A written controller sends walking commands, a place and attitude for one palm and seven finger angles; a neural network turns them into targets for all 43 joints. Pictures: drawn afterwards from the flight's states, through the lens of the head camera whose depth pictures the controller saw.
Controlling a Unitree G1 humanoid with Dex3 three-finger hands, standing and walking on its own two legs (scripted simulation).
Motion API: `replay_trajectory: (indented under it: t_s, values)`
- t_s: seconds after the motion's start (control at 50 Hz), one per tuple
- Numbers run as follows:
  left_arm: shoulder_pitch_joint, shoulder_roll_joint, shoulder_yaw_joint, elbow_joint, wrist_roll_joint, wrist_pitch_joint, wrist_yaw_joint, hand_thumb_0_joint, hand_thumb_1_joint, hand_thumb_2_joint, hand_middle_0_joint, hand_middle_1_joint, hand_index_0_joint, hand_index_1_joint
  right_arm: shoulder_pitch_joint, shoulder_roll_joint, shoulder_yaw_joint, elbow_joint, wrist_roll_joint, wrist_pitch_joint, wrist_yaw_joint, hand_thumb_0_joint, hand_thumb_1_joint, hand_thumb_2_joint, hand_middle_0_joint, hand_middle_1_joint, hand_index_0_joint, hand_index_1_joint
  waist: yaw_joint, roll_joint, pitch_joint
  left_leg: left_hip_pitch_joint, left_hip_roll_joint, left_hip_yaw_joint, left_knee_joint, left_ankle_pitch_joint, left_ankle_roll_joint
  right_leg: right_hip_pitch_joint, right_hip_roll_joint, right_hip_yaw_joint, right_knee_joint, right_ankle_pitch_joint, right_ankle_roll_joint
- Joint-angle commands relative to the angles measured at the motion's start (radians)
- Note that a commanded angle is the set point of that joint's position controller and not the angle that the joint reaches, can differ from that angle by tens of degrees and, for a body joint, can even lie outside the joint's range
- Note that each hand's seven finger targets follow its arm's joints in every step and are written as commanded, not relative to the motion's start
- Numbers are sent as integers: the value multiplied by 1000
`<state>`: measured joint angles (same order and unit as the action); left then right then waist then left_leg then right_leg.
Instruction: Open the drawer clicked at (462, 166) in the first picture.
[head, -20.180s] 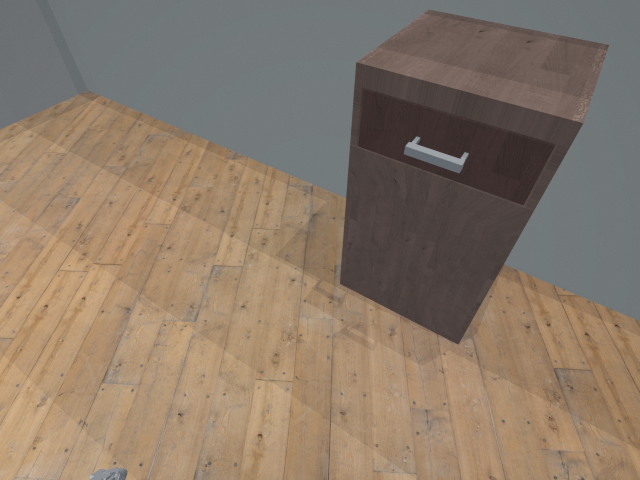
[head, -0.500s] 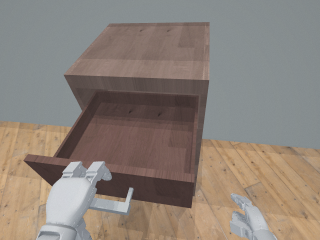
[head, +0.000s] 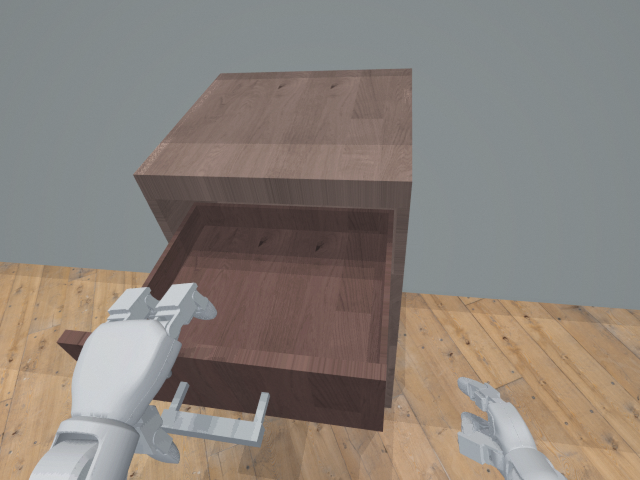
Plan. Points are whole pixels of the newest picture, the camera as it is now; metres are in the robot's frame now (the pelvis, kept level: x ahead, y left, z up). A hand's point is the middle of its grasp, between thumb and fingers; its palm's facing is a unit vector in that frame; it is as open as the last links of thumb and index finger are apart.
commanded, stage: draw the hand back to the body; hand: left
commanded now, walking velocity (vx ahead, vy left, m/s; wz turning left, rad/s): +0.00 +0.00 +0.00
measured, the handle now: (216, 411) +0.21 +0.18 -0.03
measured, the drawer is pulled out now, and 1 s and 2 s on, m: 0.30 0.30 0.30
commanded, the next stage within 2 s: step back with the hand held close in 1.70 s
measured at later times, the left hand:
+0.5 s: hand (137, 377) +0.18 +0.22 +0.12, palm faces +0.09 -0.15 -0.98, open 13.8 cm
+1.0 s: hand (113, 354) +0.18 +0.22 +0.17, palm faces +0.35 -0.88 -0.33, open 12.9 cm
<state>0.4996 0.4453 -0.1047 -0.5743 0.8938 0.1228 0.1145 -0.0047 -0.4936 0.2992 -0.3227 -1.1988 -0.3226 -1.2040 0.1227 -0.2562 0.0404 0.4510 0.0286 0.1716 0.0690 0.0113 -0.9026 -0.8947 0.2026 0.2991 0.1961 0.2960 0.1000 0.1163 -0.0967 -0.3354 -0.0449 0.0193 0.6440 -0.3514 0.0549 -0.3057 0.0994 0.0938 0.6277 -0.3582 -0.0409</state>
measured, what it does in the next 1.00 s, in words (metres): stands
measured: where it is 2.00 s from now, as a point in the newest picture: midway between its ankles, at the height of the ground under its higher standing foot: outside the picture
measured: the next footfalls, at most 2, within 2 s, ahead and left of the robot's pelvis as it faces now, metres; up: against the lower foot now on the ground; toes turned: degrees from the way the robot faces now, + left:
none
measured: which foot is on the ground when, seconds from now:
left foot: down 0.00-1.00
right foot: down 0.00-1.00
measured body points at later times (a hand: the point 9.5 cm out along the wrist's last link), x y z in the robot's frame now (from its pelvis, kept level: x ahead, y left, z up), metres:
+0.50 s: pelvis +0.00 +0.00 +0.00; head +0.00 -0.04 +0.45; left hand +0.17 +0.22 +0.17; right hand +0.23 -0.20 -0.08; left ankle -0.01 +0.08 -0.72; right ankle -0.02 -0.10 -0.72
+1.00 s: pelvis +0.01 +0.01 +0.01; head +0.00 +0.00 +0.46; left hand +0.16 +0.26 +0.19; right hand +0.21 -0.18 -0.07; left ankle -0.01 +0.08 -0.72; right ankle -0.02 -0.10 -0.72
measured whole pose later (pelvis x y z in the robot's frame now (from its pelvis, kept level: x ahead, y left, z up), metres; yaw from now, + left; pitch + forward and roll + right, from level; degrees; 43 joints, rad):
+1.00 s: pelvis +0.01 +0.01 +0.01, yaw +4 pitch -1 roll -1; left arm 0.58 0.31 0.16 -0.60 -0.05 -0.10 0.12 -0.01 -0.25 0.40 -0.30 -1.04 -0.30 -1.05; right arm 0.22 -0.20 0.06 0.57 0.02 -0.11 -0.06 0.01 -0.90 -0.89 0.20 0.30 0.20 0.30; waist 0.05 0.04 -0.02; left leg -0.21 -0.07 -0.05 0.55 -0.32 0.06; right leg -0.14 0.07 0.03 0.49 -0.33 -0.03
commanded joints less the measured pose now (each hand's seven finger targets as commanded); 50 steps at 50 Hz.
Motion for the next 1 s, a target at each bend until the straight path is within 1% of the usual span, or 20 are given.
replay_trajectory:
  t_s: [0.0,0.06,0.12,0.14,0.2,0.34,0.4,0.42,0.5,0.52,0.54,0.62,0.68,0.7,0.72,0.74,0.8,0.84,0.9,0.98]
  values:
    - [-49,120,121,-176,-2,-12,28,0,-500,300,-300,-1200,-300,-1200,-194,-78,-25,-176,10,-46,0,0,-900,-900,200,300,200,300,-7,-111,-44,107,63,-42,-77,284,-19,-21,-64,30,-121,252,-6]
    - [-115,123,98,-186,28,-17,22,0,-500,300,-300,-1200,-300,-1200,-163,-77,-32,-173,-11,-39,-7,0,-900,-900,200,300,200,300,0,-83,-72,122,60,-30,-76,257,-17,-36,-67,31,-131,187,-8]
    - [-84,167,148,-201,25,-26,28,0,-500,300,-300,-1200,-300,-1200,-150,-77,-28,-184,-9,-50,-15,0,-900,-900,200,300,200,300,11,-80,-115,140,62,-32,-67,277,-13,-10,-71,34,-129,217,-11]
    - [-70,175,165,-190,11,-34,33,0,-500,300,-300,-1200,-300,-1200,-157,-78,-26,-180,-4,-50,-21,0,-900,-900,200,300,200,300,3,-112,-82,130,60,-34,-66,281,-19,-11,-73,54,-137,245,-10]
    - [-96,179,183,-190,2,-42,30,0,-500,300,-300,-1200,-300,-1200,-185,-84,-27,-172,-1,-53,-25,0,-900,-900,200,300,200,300,-5,-70,-58,142,55,-45,-72,279,-17,-20,-69,60,-150,256,-15]
    - [-35,178,191,-186,-24,-44,15,0,-500,300,-300,-1200,-300,-1200,-154,-88,-31,-176,-3,-51,-27,0,-900,-900,200,300,200,300,-3,-101,-59,132,61,-40,-85,315,-22,-5,-75,31,-140,279,-5]
    - [-34,202,222,-208,-30,-50,18,0,-500,300,-300,-1200,-300,-1200,-174,-98,-32,-182,3,-57,-28,0,-900,-900,200,300,200,300,0,-67,-60,136,64,-51,-94,302,-20,-4,-70,29,-143,267,-10]
    - [-2,219,240,-202,-14,-49,18,0,-500,300,-300,-1200,-300,-1200,-136,-95,-32,-186,-6,-55,-28,0,-900,-900,200,300,200,300,19,-86,-112,139,67,-40,-85,324,-20,10,-74,13,-128,265,-6]
    - [16,213,256,-222,-47,-61,25,0,-500,300,-300,-1200,-300,-1200,-165,-104,-36,-185,9,-60,-31,0,-900,-900,200,300,200,300,0,-59,-69,140,66,-52,-88,327,-23,-8,-71,26,-138,289,-6]
    - [11,216,249,-224,-29,-59,22,0,-500,300,-300,-1200,-300,-1200,-132,-99,-35,-184,-4,-56,-30,0,-900,-900,200,300,200,300,12,-49,-105,148,70,-42,-83,346,-22,-9,-75,4,-126,273,-5]
    - [17,204,240,-213,-41,-61,23,0,-500,300,-300,-1200,-300,-1200,-130,-97,-39,-184,0,-56,-32,0,-900,-900,200,300,200,300,-2,-88,-66,136,72,-45,-88,333,-26,-25,-77,6,-132,257,-2]
    - [17,250,289,-207,-41,-65,18,0,-500,300,-300,-1200,-300,-1200,-126,-102,-34,-182,-4,-60,-43,0,-900,-900,200,300,200,300,12,-78,-97,147,68,-44,-90,321,-18,-7,-79,-6,-136,260,0]
    - [29,259,305,-189,-59,-78,12,0,-500,300,-300,-1200,-300,-1200,-121,-106,-40,-175,0,-58,-49,0,-900,-900,200,300,200,300,-1,-100,-57,140,68,-45,-95,322,-23,-14,-83,0,-145,272,4]
    - [-65,-120,250,-251,-802,-144,1,0,-465,315,-298,-1178,-298,-1178,-92,-17,-40,-194,19,-150,-76,0,-900,-900,200,300,200,300,-95,-111,-7,256,81,-80,-107,270,5,31,-70,-83,-145,226,2]
    - [71,-27,307,-86,-821,-174,13,0,-430,330,-295,-1155,-295,-1155,-40,-42,-34,-139,9,-205,-98,0,-900,-900,200,300,200,300,-76,-164,23,247,96,-90,-134,267,0,12,-67,-95,-141,177,5]
    - [117,-18,336,-174,-897,-192,15,0,-395,345,-292,-1133,-292,-1133,-41,-44,-40,-141,9,-217,-123,0,-900,-900,200,300,200,300,-59,-183,2,230,105,-96,-152,305,-11,60,-88,-100,-154,203,11]
    - [17,67,399,-309,-934,-256,34,0,-290,390,-285,-1065,-285,-1065,-57,-55,-32,-106,-3,-292,-153,0,-900,-900,200,300,200,300,-54,-52,-31,230,91,-86,-154,323,-22,83,-101,-79,-173,244,11]
    - [45,6,352,-273,-935,-277,26,0,-220,420,-280,-1020,-280,-1020,-34,-36,-20,-82,-5,-325,-149,0,-900,-900,200,300,200,300,-59,-35,8,209,90,-91,-172,338,-36,83,-108,-100,-178,240,5]
    - [22,18,377,-248,-943,-288,21,0,-115,465,-273,-952,-273,-952,-50,-47,-24,-52,-7,-348,-146,0,-900,-900,200,300,200,300,-57,-8,60,187,90,-100,-188,319,-44,79,-102,-101,-202,231,-1]
    - [42,6,388,-230,-959,-295,7,0,25,525,-262,-863,-262,-863,-43,-50,-30,-42,-5,-349,-138,0,-900,-900,200,300,200,300,-56,-16,20,196,92,-99,-196,350,-54,116,-106,-106,-195,254,0]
